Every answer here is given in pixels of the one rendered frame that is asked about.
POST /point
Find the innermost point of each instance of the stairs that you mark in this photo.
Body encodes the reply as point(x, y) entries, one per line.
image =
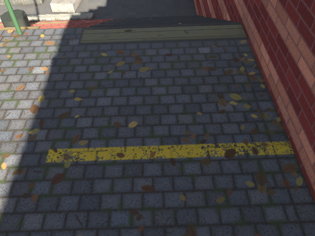
point(168, 20)

